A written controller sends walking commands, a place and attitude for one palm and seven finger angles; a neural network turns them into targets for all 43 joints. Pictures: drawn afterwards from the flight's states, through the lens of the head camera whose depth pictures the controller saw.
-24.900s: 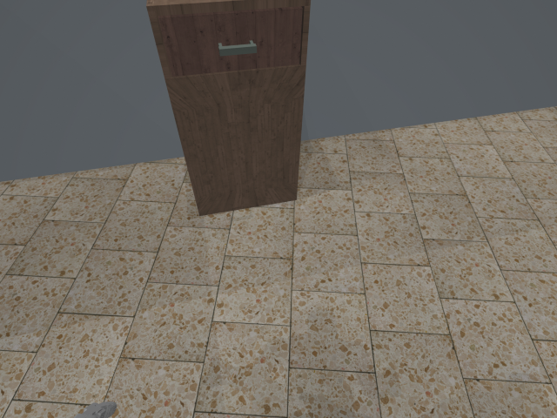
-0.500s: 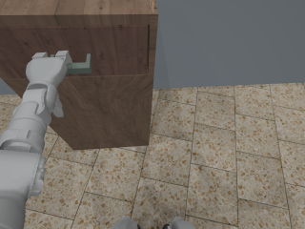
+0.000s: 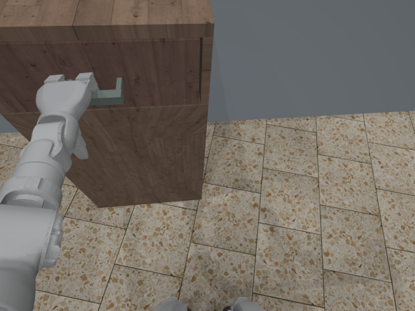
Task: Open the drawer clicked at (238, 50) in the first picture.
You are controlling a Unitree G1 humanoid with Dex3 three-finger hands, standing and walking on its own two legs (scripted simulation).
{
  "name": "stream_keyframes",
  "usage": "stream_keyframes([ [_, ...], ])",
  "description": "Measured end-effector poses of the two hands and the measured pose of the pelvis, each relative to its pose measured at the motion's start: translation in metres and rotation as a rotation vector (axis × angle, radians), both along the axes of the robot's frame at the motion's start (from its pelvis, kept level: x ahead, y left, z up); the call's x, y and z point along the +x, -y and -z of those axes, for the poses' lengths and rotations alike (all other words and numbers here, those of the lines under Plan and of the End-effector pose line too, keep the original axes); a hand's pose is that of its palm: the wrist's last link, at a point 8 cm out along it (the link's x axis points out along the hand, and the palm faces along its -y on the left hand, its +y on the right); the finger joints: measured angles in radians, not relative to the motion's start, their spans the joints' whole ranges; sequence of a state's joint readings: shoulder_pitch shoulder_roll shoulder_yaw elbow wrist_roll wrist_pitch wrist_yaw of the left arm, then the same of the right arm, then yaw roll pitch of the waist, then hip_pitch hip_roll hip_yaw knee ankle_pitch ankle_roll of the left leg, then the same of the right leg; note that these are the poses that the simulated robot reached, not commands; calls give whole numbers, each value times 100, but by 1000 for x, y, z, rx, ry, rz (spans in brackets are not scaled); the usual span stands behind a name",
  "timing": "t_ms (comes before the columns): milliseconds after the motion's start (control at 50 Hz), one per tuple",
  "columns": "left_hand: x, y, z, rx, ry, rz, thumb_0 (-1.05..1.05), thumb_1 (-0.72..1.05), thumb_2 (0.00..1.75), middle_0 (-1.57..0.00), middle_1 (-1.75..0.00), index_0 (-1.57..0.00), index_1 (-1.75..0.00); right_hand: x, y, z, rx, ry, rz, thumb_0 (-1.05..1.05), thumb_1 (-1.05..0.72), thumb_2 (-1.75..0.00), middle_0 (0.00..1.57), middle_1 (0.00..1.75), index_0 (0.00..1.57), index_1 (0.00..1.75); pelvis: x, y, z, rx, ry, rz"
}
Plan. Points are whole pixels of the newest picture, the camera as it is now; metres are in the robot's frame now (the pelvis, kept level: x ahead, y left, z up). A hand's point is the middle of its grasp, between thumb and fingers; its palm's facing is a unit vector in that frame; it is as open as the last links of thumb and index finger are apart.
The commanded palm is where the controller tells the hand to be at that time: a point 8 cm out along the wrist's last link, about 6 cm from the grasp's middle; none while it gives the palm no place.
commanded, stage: close the thumb around the handle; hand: left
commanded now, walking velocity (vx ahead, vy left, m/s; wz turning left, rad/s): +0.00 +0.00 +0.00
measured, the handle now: (93, 90) +0.54 +0.22 +0.06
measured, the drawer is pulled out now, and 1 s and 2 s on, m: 0.00 0.02 0.11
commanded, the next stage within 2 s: pull the drawer open in 0.56 s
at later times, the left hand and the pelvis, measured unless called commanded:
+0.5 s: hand (78, 117) +0.49 +0.25 +0.04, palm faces -0.09 -0.03 -1.00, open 5.6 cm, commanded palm +0.48 +0.23 +0.09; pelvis +0.01 +0.00 +0.00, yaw +0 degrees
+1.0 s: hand (76, 126) +0.47 +0.25 +0.04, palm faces -0.08 -0.05 -1.00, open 5.4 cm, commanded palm +0.44 +0.22 +0.09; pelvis +0.02 +0.00 +0.01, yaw -1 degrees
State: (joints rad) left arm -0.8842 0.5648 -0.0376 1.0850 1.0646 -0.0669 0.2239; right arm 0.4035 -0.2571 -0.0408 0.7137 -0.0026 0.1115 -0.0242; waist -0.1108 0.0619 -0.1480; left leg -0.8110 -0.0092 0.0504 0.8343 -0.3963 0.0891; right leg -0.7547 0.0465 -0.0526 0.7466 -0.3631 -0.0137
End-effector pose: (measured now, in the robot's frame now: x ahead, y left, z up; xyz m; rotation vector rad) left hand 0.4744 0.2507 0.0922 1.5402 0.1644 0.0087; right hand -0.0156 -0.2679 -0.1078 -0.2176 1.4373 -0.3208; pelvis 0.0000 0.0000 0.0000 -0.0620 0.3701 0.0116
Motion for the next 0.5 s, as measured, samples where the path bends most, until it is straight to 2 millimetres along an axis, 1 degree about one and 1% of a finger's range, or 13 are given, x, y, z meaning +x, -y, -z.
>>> stream_keyframes([
  [120,0,0,0,-5,9,-2,0,-19,43,-30,-122,-33,-123,9,1,1,5,6,-7,0,-90,-90,20,30,21,30,3,0,0,0,-1,0],
  [420,1,1,0,-2,10,-19,0,58,76,-33,-127,-38,-132,30,3,2,17,24,-26,0,-90,-90,20,30,21,30,10,3,-3,3,2,-5],
  [500,1,1,-1,0,4,-21,0,73,83,-34,-129,-40,-133,32,5,2,14,27,-25,0,-90,-90,20,30,21,30,11,5,-3,5,3,-3],
])
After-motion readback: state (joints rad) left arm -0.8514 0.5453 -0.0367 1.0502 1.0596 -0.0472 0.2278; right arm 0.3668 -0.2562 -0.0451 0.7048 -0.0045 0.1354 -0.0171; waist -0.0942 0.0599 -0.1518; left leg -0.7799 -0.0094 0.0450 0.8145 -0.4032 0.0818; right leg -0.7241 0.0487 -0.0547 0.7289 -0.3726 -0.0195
